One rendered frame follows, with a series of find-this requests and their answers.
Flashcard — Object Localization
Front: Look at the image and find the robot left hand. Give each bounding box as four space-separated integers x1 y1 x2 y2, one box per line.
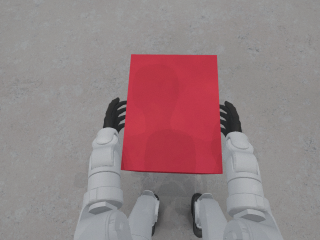
103 97 127 133

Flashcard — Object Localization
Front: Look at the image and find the robot right hand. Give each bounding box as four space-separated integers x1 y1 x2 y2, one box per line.
219 101 242 137

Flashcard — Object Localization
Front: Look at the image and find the robot left shin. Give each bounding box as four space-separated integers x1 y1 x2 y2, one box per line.
137 190 156 226

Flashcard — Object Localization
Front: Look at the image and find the robot right shin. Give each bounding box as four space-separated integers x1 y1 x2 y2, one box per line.
196 193 219 229

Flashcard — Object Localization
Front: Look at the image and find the left robot forearm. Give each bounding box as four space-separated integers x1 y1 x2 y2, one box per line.
73 127 124 240

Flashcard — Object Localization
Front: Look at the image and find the right robot upper arm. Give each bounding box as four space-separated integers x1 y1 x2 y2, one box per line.
223 217 284 240

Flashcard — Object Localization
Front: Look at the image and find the left robot upper arm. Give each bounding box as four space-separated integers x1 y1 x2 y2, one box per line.
74 209 133 240

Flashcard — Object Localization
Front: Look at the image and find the carton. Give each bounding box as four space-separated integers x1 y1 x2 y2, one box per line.
120 54 223 175

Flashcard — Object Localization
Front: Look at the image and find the right robot forearm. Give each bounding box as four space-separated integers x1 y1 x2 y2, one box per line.
222 131 282 236

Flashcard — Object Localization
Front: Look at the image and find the robot shin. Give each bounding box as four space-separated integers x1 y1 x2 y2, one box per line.
137 190 156 226
196 193 219 229

